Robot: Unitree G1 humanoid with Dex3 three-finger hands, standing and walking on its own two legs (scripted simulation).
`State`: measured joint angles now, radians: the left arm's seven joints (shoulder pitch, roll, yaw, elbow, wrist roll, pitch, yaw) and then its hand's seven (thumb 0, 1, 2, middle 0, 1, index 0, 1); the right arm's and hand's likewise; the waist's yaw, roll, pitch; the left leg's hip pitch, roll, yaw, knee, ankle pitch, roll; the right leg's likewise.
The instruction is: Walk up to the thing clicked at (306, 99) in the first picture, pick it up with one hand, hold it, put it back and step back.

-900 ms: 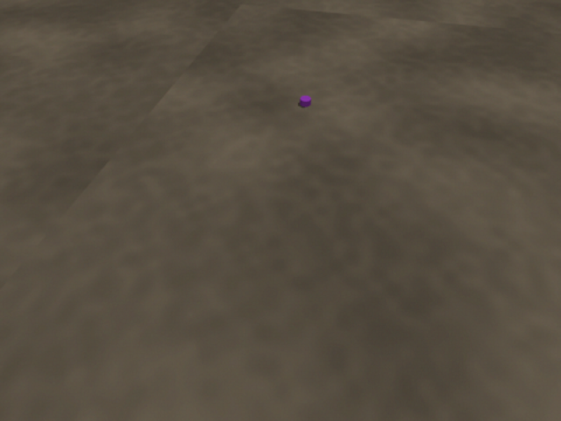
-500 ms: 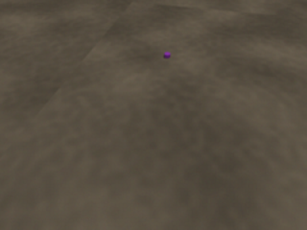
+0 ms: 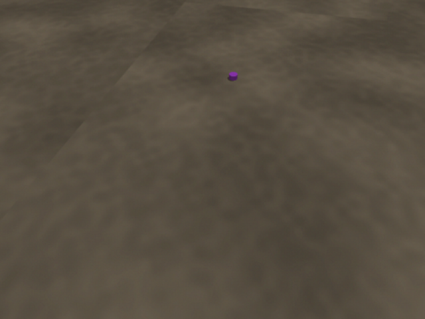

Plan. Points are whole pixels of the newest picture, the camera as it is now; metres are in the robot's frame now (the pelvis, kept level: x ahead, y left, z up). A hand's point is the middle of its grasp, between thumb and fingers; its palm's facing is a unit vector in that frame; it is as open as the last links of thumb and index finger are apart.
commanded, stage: stand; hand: left
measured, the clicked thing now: (233, 76) +2.04 -0.19 -0.76
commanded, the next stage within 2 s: walk up in 0.22 s
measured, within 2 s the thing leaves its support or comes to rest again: neither
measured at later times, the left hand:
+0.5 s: hand (98, 313) +0.17 +0.24 -0.13, palm faces -0.13 -0.91 -0.40, open 7.4 cm
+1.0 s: hand (151, 239) +0.35 +0.17 -0.18, palm faces -0.15 -0.93 -0.33, open 7.4 cm
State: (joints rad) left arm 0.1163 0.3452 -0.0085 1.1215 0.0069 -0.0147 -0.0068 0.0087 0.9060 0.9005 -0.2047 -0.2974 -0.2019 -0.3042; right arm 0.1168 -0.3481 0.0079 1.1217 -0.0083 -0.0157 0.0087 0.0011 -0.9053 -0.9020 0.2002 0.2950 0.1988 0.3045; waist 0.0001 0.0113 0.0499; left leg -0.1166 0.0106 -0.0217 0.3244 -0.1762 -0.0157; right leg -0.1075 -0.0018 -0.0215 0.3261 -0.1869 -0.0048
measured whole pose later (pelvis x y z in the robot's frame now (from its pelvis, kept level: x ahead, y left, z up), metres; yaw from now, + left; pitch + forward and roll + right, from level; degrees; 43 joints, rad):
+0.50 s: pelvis +0.05 -0.05 -0.01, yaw -6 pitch -2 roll +1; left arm 0.19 0.46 0.08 1.00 0.03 -0.02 -0.12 0.01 0.91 0.90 -0.20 -0.30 -0.20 -0.30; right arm 0.25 -0.44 -0.10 1.03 -0.05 -0.06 0.06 0.00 -0.90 -0.90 0.20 0.30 0.20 0.31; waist -0.02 0.01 0.01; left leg -0.02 0.09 0.08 0.37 -0.32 -0.01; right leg -0.41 -0.09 0.00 0.69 -0.36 -0.01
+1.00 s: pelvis +0.30 -0.11 -0.03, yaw -9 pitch +0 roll -2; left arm 0.36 0.44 0.05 0.96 0.01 -0.08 -0.07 0.01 0.90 0.90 -0.21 -0.30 -0.21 -0.30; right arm 0.15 -0.43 -0.09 0.93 -0.03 -0.05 0.12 0.00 -0.90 -0.90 0.20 0.30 0.20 0.30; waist 0.06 -0.01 0.03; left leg -0.47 0.11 0.04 0.57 -0.11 -0.01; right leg 0.04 -0.01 -0.05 0.44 -0.47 0.01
